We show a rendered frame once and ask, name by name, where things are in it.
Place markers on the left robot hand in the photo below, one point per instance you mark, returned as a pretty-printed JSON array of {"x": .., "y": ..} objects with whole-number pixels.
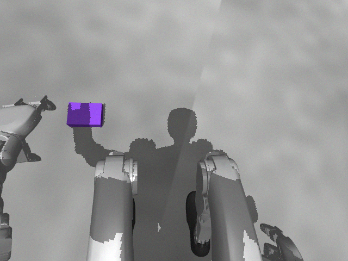
[{"x": 19, "y": 119}]

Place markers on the right robot hand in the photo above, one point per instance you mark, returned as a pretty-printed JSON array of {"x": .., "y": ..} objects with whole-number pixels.
[{"x": 285, "y": 250}]

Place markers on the right robot foot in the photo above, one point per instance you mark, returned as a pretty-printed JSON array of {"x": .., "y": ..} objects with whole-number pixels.
[{"x": 198, "y": 249}]

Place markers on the left robot arm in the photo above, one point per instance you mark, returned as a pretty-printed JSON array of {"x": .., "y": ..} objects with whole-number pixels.
[{"x": 10, "y": 148}]

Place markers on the small box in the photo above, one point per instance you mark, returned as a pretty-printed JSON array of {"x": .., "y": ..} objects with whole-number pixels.
[{"x": 85, "y": 114}]

